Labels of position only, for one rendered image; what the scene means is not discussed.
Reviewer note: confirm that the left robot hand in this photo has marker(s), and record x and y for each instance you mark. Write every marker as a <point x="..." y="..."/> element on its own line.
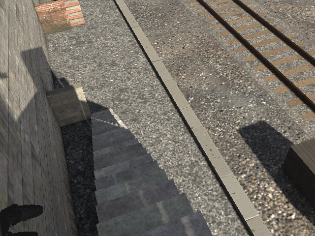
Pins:
<point x="14" y="214"/>

